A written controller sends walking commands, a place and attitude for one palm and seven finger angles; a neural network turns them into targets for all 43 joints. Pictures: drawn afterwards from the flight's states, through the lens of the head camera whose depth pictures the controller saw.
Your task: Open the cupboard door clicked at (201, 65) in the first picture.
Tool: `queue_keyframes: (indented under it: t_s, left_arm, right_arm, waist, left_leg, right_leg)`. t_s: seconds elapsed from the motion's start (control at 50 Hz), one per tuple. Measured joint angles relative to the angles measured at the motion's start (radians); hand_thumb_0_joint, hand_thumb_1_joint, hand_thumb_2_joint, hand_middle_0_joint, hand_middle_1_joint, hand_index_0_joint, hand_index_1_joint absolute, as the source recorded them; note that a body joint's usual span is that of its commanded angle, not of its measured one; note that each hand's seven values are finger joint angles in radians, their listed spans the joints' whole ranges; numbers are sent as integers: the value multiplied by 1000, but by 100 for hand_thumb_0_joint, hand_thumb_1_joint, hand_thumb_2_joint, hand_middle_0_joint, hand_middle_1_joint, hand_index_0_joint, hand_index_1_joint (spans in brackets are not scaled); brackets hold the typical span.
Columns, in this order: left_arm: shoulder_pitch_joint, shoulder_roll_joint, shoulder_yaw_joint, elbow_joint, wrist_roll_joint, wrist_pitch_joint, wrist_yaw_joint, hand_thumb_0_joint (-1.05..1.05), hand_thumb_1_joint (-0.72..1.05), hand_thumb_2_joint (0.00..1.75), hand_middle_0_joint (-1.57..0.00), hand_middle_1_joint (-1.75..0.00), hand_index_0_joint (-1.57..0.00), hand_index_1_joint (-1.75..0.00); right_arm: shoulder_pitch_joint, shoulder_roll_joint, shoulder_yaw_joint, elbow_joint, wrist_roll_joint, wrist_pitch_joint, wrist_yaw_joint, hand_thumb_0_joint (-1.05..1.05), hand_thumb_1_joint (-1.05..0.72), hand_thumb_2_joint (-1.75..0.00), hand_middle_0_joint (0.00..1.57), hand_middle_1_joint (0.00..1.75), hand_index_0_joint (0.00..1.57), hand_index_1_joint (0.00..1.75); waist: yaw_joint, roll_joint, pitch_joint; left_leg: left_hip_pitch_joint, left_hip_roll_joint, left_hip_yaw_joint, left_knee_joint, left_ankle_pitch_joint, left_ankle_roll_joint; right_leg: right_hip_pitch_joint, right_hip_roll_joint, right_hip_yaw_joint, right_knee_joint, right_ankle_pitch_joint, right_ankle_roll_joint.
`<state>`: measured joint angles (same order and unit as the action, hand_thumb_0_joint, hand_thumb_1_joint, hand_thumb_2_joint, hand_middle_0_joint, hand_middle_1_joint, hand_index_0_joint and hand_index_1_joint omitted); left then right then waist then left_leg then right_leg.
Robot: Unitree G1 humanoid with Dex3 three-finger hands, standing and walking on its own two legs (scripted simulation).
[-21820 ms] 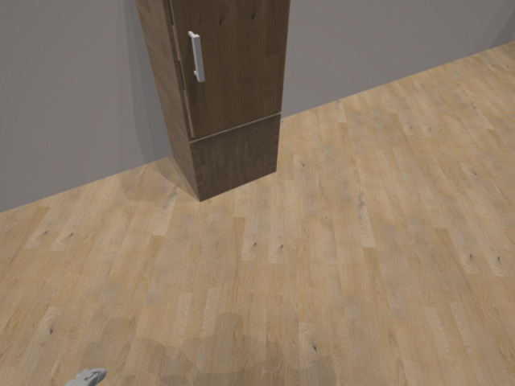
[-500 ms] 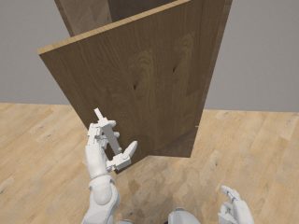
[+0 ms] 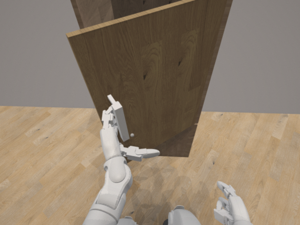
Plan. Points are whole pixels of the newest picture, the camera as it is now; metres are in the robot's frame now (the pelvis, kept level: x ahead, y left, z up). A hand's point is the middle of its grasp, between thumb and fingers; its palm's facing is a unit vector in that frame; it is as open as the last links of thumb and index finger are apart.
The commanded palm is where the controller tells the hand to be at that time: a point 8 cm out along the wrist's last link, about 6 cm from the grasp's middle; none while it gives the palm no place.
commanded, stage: slide the hand sideways off the handle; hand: left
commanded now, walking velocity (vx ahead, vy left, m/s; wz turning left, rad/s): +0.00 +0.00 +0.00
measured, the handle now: (118, 118) +0.39 +0.10 +0.06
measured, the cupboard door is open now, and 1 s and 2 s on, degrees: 36 36 36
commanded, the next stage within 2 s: draw the hand back to the body in 1.26 s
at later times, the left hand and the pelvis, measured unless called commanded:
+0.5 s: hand (123, 146) +0.30 +0.08 +0.07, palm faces -0.15 -0.99 +0.01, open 16.4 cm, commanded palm +0.29 +0.14 +0.06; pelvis +0.00 +0.06 +0.00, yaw -1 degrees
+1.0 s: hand (106, 152) +0.29 +0.12 +0.06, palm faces -0.08 -1.00 -0.01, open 16.1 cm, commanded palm +0.25 +0.19 +0.06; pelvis +0.09 +0.05 +0.00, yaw -2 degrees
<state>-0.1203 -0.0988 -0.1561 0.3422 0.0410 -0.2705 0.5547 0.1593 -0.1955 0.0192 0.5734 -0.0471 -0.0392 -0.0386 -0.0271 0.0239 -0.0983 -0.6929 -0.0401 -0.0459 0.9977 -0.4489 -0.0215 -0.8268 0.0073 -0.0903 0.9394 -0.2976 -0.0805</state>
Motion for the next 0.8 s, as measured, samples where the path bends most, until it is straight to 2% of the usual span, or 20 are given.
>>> queue_keyframes:
  t_s: [0.08,0.1,0.16,0.2,0.24,0.3,0.32,0.36,0.4,0.44,0.5,0.54,0.6,0.72,0.8]
  left_arm:
    - [-20,-10,-8,21,15,7,25,-1,-50,30,-25,-51,-25,-50]
    - [-18,-4,-9,22,26,4,13,-1,-50,30,-25,-50,-24,-49]
    - [-2,75,-14,20,40,-38,-163,-1,-50,30,-23,-44,-19,-44]
    - [-1,151,-31,20,25,-61,-294,-1,-50,30,-22,-41,-15,-40]
    - [-9,203,-48,15,-30,-66,-412,-1,-50,30,-20,-38,-12,-37]
    - [-16,197,-53,6,-132,-34,-512,-1,-50,30,-18,-35,-11,-34]
    - [-13,179,-49,2,-157,-23,-522,-1,-51,30,-17,-34,-12,-33]
    - [1,134,-40,-10,-175,-10,-511,-1,-51,30,-16,-32,-12,-32]
    - [20,100,-41,-26,-155,-12,-481,-1,-51,30,-15,-31,-13,-31]
    - [41,85,-56,-48,-107,-21,-445,-1,-51,30,-14,-31,-13,-31]
    - [75,89,-84,-86,-40,-33,-407,-1,-50,30,-14,-30,-14,-30]
    - [97,99,-97,-108,-21,-29,-395,-1,-50,30,-14,-30,-13,-30]
    - [135,120,-110,-142,-22,-3,-394,-1,-50,30,-14,-30,-14,-30]
    - [267,135,-135,-275,-55,27,-410,-1,-50,30,-16,-30,-16,-30]
    - [359,132,-150,-365,-35,17,-414,-1,-50,30,-16,-30,-18,-31]
  right_arm:
    - [5,5,2,3,-5,10,1,1,-91,-90,20,30,20,30]
    - [9,5,5,4,-6,7,2,1,-91,-90,20,30,20,30]
    - [39,-2,15,-7,-1,-6,2,1,-91,-90,20,30,20,30]
    - [56,-13,21,-12,12,-16,-2,1,-91,-90,20,30,20,30]
    - [70,-28,25,-19,34,-29,-8,1,-91,-90,20,30,20,30]
    - [83,-46,30,-23,60,-47,-14,1,-91,-90,20,30,20,30]
    - [87,-49,30,-25,65,-52,-13,1,-91,-90,20,30,20,30]
    - [95,-50,31,-34,67,-60,-7,1,-91,-90,20,30,20,30]
    - [102,-47,30,-49,60,-66,5,1,-91,-90,20,30,20,30]
    - [105,-43,28,-66,49,-67,21,1,-91,-90,20,30,20,30]
    - [103,-36,23,-90,36,-55,44,1,-91,-90,20,30,20,30]
    - [96,-32,23,-98,35,-40,52,1,-91,-90,20,30,20,30]
    - [88,-30,26,-107,41,-17,53,1,-91,-90,20,30,20,30]
    - [99,-20,35,-134,49,-2,45,1,-91,-90,20,30,20,30]
    - [107,-13,37,-159,47,-5,47,1,-91,-90,20,30,20,30]
  waist:
    - [-6,-4,-1]
    - [-7,-9,0]
    - [-4,-22,5]
    - [-3,-16,15]
    - [0,-1,31]
    - [6,16,41]
    - [7,17,40]
    - [8,12,33]
    - [8,1,23]
    - [6,-10,12]
    - [3,-22,2]
    - [2,-21,0]
    - [6,-8,2]
    - [24,9,-2]
    - [32,4,-7]
  left_leg:
    - [-3,-3,14,6,2,8]
    - [-3,-6,18,8,3,11]
    - [-4,-18,28,23,-3,22]
    - [0,-22,28,34,-8,28]
    - [10,-24,26,36,-9,35]
    - [23,-27,31,20,-2,46]
    - [26,-28,34,11,2,49]
    - [28,-32,43,-4,8,56]
    - [20,-36,50,-7,10,64]
    - [6,-41,58,6,3,74]
    - [-12,-46,70,42,-22,85]
    - [-15,-47,74,63,-42,87]
    - [-4,-47,76,73,-62,89]
    - [37,-45,73,39,-79,95]
    - [45,-42,61,28,-95,92]
  right_leg:
    - [-3,-1,14,2,-1,10]
    - [-3,-4,18,1,11,12]
    - [-6,-17,26,11,55,12]
    - [2,-20,27,19,43,16]
    - [16,-20,27,19,21,25]
    - [31,-19,36,5,-12,39]
    - [33,-19,41,-1,-21,44]
    - [32,-21,51,-9,-35,50]
    - [23,-24,58,-9,-36,52]
    - [7,-28,65,0,-21,53]
    - [-13,-33,74,26,14,58]
    - [-17,-35,78,43,21,64]
    - [-8,-34,80,55,0,70]
    - [27,-30,80,32,-23,78]
    - [34,-28,69,29,-45,78]
